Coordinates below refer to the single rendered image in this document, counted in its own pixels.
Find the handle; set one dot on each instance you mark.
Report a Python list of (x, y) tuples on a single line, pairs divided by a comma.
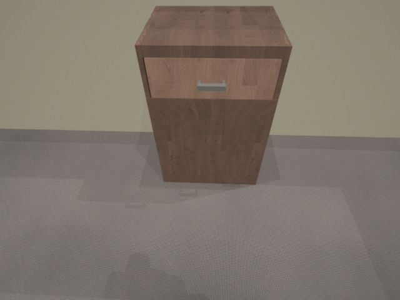
[(211, 87)]

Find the drawer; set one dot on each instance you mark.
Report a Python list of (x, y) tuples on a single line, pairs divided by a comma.
[(175, 77)]

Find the cabinet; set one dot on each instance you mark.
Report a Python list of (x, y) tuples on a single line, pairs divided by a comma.
[(219, 141)]

